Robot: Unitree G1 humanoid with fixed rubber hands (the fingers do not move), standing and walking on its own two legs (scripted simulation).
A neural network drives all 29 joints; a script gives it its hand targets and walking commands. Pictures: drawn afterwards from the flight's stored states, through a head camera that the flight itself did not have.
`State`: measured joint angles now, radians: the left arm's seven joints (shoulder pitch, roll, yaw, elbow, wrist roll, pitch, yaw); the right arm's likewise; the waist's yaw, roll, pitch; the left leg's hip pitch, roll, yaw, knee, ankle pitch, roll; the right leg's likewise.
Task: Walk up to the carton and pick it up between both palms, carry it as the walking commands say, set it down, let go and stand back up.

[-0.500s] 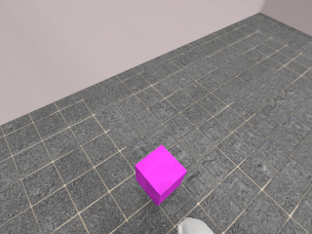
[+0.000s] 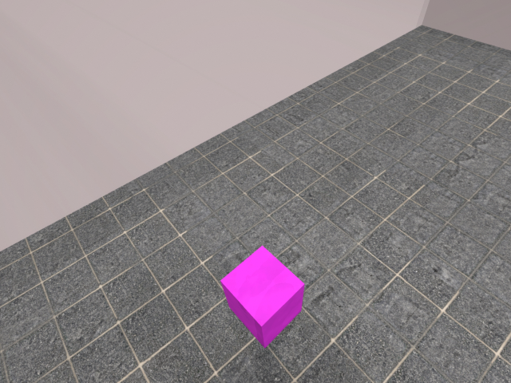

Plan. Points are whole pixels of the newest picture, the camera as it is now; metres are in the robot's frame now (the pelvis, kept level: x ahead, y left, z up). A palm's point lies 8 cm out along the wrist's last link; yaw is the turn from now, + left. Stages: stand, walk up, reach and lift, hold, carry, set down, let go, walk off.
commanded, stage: walk up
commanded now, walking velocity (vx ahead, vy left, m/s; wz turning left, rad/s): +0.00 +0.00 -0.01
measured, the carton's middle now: (263, 296) +0.51 +0.04 -0.65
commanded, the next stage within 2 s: none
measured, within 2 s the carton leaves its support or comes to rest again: neither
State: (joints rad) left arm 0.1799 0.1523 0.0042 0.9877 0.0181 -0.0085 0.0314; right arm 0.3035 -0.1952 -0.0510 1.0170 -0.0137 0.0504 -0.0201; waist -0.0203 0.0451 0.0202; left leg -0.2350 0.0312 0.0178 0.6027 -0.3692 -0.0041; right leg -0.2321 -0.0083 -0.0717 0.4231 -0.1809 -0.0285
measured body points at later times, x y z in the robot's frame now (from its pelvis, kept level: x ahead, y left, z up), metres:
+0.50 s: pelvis -0.03 +0.01 -0.01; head -0.02 +0.01 +0.44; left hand -0.03 +0.25 -0.16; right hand -0.03 -0.22 -0.16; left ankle -0.03 +0.13 -0.74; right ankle +0.03 -0.11 -0.74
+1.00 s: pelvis +0.03 -0.01 +0.01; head +0.06 +0.03 +0.45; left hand +0.07 +0.25 -0.15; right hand +0.04 -0.29 -0.11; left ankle -0.05 +0.14 -0.74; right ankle +0.12 -0.17 -0.68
